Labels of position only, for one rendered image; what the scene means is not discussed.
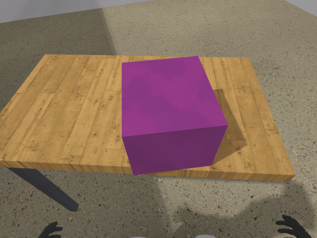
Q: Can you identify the left robot hand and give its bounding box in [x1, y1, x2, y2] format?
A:
[38, 221, 63, 238]

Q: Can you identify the carton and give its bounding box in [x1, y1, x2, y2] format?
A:
[122, 56, 228, 175]

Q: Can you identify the table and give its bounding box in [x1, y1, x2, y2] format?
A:
[0, 54, 295, 212]

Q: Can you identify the right robot hand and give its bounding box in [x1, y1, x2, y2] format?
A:
[275, 215, 312, 238]

